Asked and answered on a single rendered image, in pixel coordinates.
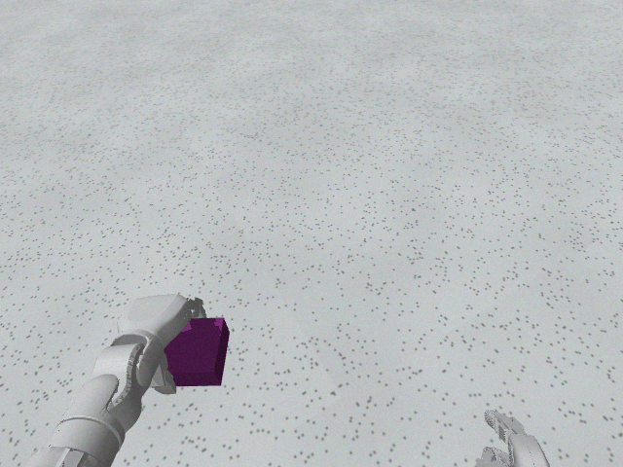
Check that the small box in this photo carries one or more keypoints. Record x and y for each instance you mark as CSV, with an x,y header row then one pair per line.
x,y
196,357

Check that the right robot hand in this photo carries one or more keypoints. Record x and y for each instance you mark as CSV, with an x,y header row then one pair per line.
x,y
524,450

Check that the left robot arm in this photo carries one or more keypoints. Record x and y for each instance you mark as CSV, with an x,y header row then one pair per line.
x,y
106,406

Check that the left robot hand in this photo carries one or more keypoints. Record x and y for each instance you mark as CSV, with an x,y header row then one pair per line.
x,y
164,316

